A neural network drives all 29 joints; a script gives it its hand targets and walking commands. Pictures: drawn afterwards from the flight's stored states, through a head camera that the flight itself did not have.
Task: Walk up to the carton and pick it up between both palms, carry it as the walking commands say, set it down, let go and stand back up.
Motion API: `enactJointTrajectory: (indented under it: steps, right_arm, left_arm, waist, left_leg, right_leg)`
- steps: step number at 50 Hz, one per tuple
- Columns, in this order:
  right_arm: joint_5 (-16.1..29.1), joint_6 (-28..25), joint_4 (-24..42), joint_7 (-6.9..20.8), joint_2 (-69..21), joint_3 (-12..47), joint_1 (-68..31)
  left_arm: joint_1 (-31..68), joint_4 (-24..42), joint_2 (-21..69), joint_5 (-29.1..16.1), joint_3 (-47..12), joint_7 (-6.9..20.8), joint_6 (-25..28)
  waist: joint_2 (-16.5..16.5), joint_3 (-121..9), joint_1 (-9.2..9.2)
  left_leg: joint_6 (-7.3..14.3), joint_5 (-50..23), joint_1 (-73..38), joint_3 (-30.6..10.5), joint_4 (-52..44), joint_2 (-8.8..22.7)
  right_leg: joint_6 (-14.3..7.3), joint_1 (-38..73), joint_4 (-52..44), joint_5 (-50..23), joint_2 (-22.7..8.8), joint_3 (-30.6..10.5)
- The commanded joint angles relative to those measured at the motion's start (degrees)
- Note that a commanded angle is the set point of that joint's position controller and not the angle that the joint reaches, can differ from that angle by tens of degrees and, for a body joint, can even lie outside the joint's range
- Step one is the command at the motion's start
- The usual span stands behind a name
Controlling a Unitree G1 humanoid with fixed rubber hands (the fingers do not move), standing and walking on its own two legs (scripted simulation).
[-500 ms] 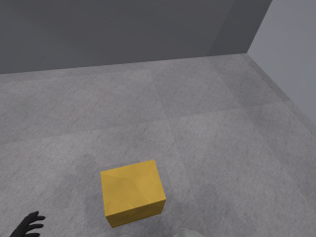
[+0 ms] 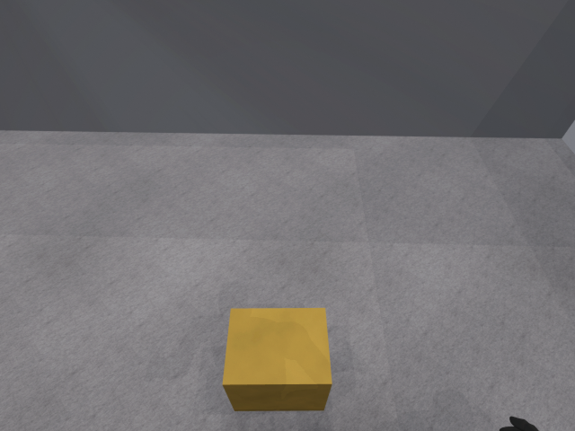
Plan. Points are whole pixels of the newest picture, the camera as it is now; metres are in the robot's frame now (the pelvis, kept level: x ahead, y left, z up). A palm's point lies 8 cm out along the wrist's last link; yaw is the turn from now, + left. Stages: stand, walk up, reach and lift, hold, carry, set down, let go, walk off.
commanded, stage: walk up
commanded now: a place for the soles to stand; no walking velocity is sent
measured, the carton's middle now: (278, 361) +0.44 +0.04 -0.62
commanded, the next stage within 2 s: none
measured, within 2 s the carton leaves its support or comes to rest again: neither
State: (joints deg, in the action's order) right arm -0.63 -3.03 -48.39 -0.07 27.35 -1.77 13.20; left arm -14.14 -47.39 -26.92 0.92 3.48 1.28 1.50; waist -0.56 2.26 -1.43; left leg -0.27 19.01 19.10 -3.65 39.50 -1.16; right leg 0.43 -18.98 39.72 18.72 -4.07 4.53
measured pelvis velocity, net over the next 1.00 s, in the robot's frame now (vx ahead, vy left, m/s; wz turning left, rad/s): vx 0.00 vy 0.02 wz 0.11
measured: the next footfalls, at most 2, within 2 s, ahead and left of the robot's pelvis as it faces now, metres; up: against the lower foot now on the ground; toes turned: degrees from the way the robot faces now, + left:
none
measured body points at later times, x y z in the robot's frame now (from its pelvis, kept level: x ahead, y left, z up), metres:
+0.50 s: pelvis +0.02 +0.00 +0.01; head +0.04 +0.01 +0.46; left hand +0.13 +0.34 -0.09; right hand +0.18 -0.32 -0.08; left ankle +0.02 +0.13 -0.72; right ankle +0.02 -0.13 -0.72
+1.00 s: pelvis +0.00 +0.02 +0.02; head +0.02 +0.02 +0.47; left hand +0.05 +0.35 -0.10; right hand +0.17 -0.27 -0.10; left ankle +0.03 +0.12 -0.72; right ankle +0.01 -0.10 -0.72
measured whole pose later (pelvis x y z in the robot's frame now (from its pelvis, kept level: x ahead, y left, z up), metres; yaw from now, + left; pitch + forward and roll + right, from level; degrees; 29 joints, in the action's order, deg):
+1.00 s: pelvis +0.00 +0.02 +0.02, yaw +6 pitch -2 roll +0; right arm -0.4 0.2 -57.4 0.9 22.7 -0.9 1.4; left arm -7.4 -58.6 -22.9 0.1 0.3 -0.2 1.3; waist -0.9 5.3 -0.6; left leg 1.4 10.5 14.0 -0.3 26.8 -2.0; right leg 0.5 -10.4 28.0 15.4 -0.8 0.5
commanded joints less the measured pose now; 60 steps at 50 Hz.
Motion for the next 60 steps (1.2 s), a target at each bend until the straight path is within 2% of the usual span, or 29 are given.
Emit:
enactJointTrajectory:
  steps: [1,2,3,6,8,13,24,25,26,28,30,31,32,33,34,35,36,37,38,40,42,43,44,45,46,48,50,59,60]
  right_arm:
    - [0.63,-0.46,1.61,-0.16,9.82,-1.68,-3.99]
    - [0.69,-0.46,0.32,-0.18,9.63,-1.57,-3.15]
    - [0.56,-0.58,-0.72,-0.21,9.46,-1.45,-2.58]
    - [0.36,-1.11,-2.35,-0.34,10.05,-1.33,-3.20]
    - [0.60,-1.15,-3.04,-0.50,9.98,-0.93,-4.53]
    - [0.36,-0.68,-4.96,-0.86,9.68,-0.38,-7.52]
    - [0.06,-0.02,-7.50,-0.65,9.22,-0.16,-10.17]
    - [-0.08,1.56,-6.71,0.02,10.04,-1.16,-11.96]
    - [0.16,2.29,-6.34,0.25,9.20,-1.06,-11.54]
    - [0.35,3.24,-5.47,0.66,8.07,-1.09,-11.11]
    - [-0.18,3.96,-4.66,1.25,7.55,-1.47,-9.20]
    - [-0.61,4.15,-4.54,1.60,7.32,-1.52,-8.06]
    - [-0.94,4.11,-5.02,1.95,7.43,-1.72,-6.91]
    - [-1.24,3.82,-5.83,2.09,8.37,-2.29,-6.01]
    - [-1.77,3.36,-5.91,1.93,11.18,-2.91,-5.99]
    - [-1.31,2.97,-4.33,1.98,14.20,-3.10,-8.90]
    - [-1.00,2.70,-4.49,1.76,12.51,-3.00,-8.46]
    - [-0.76,2.44,-4.08,1.11,10.85,-2.73,-9.16]
    - [-0.59,2.29,-3.63,0.42,9.66,-2.45,-10.33]
    - [-0.62,2.31,-2.93,-0.15,9.30,-2.31,-12.19]
    - [-0.17,2.77,-2.83,-0.02,9.18,-2.11,-13.67]
    - [0.15,3.00,-3.26,0.15,8.19,-1.70,-13.30]
    - [0.72,3.05,-3.52,0.34,6.04,-0.93,-13.26]
    - [0.86,3.20,-4.50,0.44,6.37,-1.31,-13.70]
    - [0.59,3.17,-5.62,0.49,6.22,-1.50,-13.20]
    - [0.21,2.76,-6.81,0.74,6.39,-1.54,-13.59]
    - [0.21,2.23,-7.67,0.75,6.17,-1.05,-13.93]
    - [0.42,1.40,-10.77,0.41,5.01,-0.27,-15.96]
    - [-1.09,2.45,-8.65,1.06,7.46,-1.73,-15.37]
  left_arm:
    - [3.55,1.56,-12.47,0.29,2.39,-0.62,1.93]
    - [4.06,0.90,-13.10,0.14,2.37,-0.65,1.88]
    - [5.03,0.62,-12.73,-0.06,2.11,-0.69,1.73]
    - [7.29,-0.21,-9.85,-0.66,1.18,-0.79,1.40]
    - [7.61,-1.16,-9.12,-1.11,1.13,-0.88,1.10]
    - [9.78,-3.30,-8.55,-1.04,1.02,-0.90,0.48]
    - [13.50,-6.34,-8.46,-0.54,1.12,-0.91,0.15]
    - [12.71,-5.65,-10.74,-1.10,1.45,-1.48,0.42]
    - [11.26,-5.98,-11.61,-1.14,1.86,-1.88,0.46]
    - [10.12,-5.91,-13.03,-0.99,2.34,-2.37,0.31]
    - [12.67,-4.37,-13.09,-0.70,2.22,-2.58,0.22]
    - [13.75,-3.84,-13.02,-0.35,2.10,-2.55,0.12]
    - [14.74,-3.41,-13.02,-0.28,1.87,-2.53,0.11]
    - [14.40,-3.17,-11.77,-0.28,1.28,-2.50,0.07]
    - [12.42,-2.76,-9.22,-0.48,0.61,-2.53,-0.23]
    - [11.44,-2.72,-6.95,-1.61,-0.04,-2.47,-0.98]
    - [11.20,-3.47,-7.75,-1.97,0.22,-2.83,-1.75]
    - [10.19,-3.92,-7.67,-2.12,0.22,-2.75,-1.84]
    - [9.27,-4.73,-7.68,-2.09,0.21,-2.62,-1.62]
    - [6.75,-6.13,-7.82,-1.52,0.06,-2.53,-0.87]
    - [4.50,-7.83,-6.72,-1.02,-0.04,-2.49,-0.50]
    - [5.01,-8.02,-6.27,-0.63,-0.20,-2.59,-0.22]
    - [8.02,-7.08,-8.57,0.03,-0.16,-2.66,0.35]
    - [11.44,-6.81,-10.58,-0.12,0.01,-2.20,0.65]
    - [12.34,-6.83,-10.04,-0.31,-0.26,-1.87,0.72]
    - [12.25,-7.44,-7.90,-0.87,-1.18,-1.70,0.74]
    - [11.32,-8.39,-6.48,-1.04,-1.36,-1.58,0.79]
    - [11.37,-10.39,-5.87,-1.03,-1.12,-1.44,0.58]
    - [8.24,-9.82,-8.52,-0.85,-0.24,-2.43,1.20]
  waist:
    - [4.02,-0.81,0.66]
    - [4.56,-0.97,1.26]
    - [4.27,-1.10,1.71]
    - [1.72,-2.95,1.48]
    - [0.61,-4.87,0.45]
    - [-1.61,-5.21,-0.07]
    - [0.08,-5.24,0.44]
    - [-1.33,-2.83,0.39]
    - [0.12,-4.51,0.28]
    - [3.78,-5.59,0.12]
    - [8.85,-4.64,1.25]
    - [10.06,-3.01,2.14]
    - [9.42,-2.26,3.19]
    - [7.07,-2.60,3.80]
    - [-1.99,-3.01,3.14]
    - [-11.21,-2.86,2.04]
    - [-9.80,-4.78,2.39]
    - [-7.46,-4.77,2.15]
    - [-5.63,-4.25,1.71]
    - [-6.85,-4.96,0.87]
    - [-5.24,-5.60,-0.64]
    - [-2.90,-5.45,-0.67]
    - [3.22,-4.79,0.59]
    - [4.77,-2.26,2.60]
    - [4.25,-1.62,3.18]
    - [3.15,-2.04,2.83]
    - [3.26,-2.88,1.95]
    - [0.34,-3.22,0.81]
    - [-2.26,-3.44,0.92]
  left_leg:
    - [3.87,-0.66,3.91,-4.89,-5.39,2.27]
    - [3.42,-2.71,2.58,-2.51,-4.68,1.36]
    - [3.40,-4.63,0.77,-2.31,-5.53,1.53]
    - [4.60,-16.61,-3.33,-7.60,-8.21,4.61]
    - [5.55,-20.65,-2.44,-9.77,-8.93,6.07]
    - [4.89,-20.07,-0.67,-9.67,-10.33,5.54]
    - [4.12,-20.48,-1.59,-8.46,-11.08,4.55]
    - [4.25,-27.91,0.50,-7.10,-8.25,3.84]
    - [4.02,-29.21,0.78,-5.81,-5.77,3.20]
    - [2.88,-23.27,2.13,-2.83,-0.19,1.17]
    - [2.16,-2.29,1.72,-0.06,5.02,0.87]
    - [2.26,5.70,1.42,0.66,2.46,1.78]
    - [2.58,3.34,-0.98,1.22,-3.23,2.83]
    - [3.05,-4.88,-5.10,0.10,-8.05,2.83]
    - [4.71,-15.45,-6.83,-9.35,-13.96,6.91]
    - [10.77,-17.31,-5.03,-22.15,-19.03,13.19]
    - [13.80,-13.47,-6.31,-21.60,-20.16,14.10]
    - [14.28,-13.12,-6.36,-20.03,-19.38,14.23]
    - [13.62,-14.28,-6.21,-16.85,-18.32,13.89]
    - [11.76,-19.49,-7.42,-13.54,-16.11,13.48]
    - [9.09,-16.58,-5.00,-11.32,-14.07,12.21]
    - [6.71,-14.24,-2.74,-10.65,-14.04,11.72]
    - [3.65,-9.40,-1.79,-7.32,-13.01,8.15]
    - [1.86,-3.74,-6.28,-3.25,-13.11,3.67]
    - [1.56,-3.33,-9.63,-2.04,-14.09,3.49]
    - [1.78,-5.53,-12.76,-3.69,-17.57,5.29]
    - [2.33,-7.21,-12.07,-4.80,-19.52,7.07]
    - [1.49,-10.45,-11.55,-3.33,-23.26,7.90]
    - [1.61,-7.19,-12.54,-0.88,-20.93,6.20]
  right_leg:
    - [-6.17,3.06,-17.10,8.89,-8.72,-14.82]
    - [-7.57,3.69,-17.58,6.16,-10.81,-15.52]
    - [-7.51,3.32,-16.65,3.23,-10.93,-13.99]
    - [-3.96,3.57,-10.81,-6.17,-5.85,-5.65]
    - [-3.08,7.25,-9.03,-8.22,-3.79,-3.42]
    - [-3.67,10.70,-10.21,-8.99,-4.23,-3.06]
    - [-3.72,12.46,-13.83,-7.84,-5.38,-2.47]
    - [-4.08,12.80,-13.10,-15.45,-7.12,-3.55]
    - [-4.87,14.84,-13.21,-19.47,-8.72,-4.38]
    - [-7.80,15.94,-14.53,-22.08,-13.01,-6.25]
    - [-11.17,11.37,-15.93,-21.59,-18.39,-7.72]
    - [-11.50,8.81,-15.60,-20.24,-19.56,-7.91]
    - [-10.16,6.77,-13.16,-18.86,-18.20,-5.93]
    - [-7.51,4.05,-9.61,-16.94,-15.06,-3.36]
    - [-3.93,0.99,-1.46,-10.38,-8.80,0.55]
    - [-0.31,-2.12,4.42,6.99,1.28,2.29]
    - [-0.59,-1.23,10.43,16.47,2.15,-2.84]
    - [-0.88,-1.44,12.48,15.96,2.09,-6.41]
    - [-1.17,-1.10,11.44,14.63,1.83,-8.08]
    - [-1.53,0.95,3.84,11.46,1.05,-6.19]
    - [-1.90,8.38,-9.36,2.10,2.33,-3.43]
    - [-2.12,12.13,-15.15,-3.14,1.62,-5.31]
    - [-3.54,10.73,-19.44,-4.03,-4.56,-13.26]
    - [-5.66,4.13,-20.35,-5.48,-7.48,-16.50]
    - [-5.82,1.69,-20.98,-5.34,-8.05,-16.15]
    - [-3.43,1.67,-21.41,-3.40,-5.03,-13.19]
    - [-2.58,4.93,-21.59,-5.14,-3.41,-11.13]
    - [-2.33,9.48,-23.11,-11.31,-3.25,-10.56]
    - [-2.98,8.52,-22.44,-11.44,-4.10,-11.78]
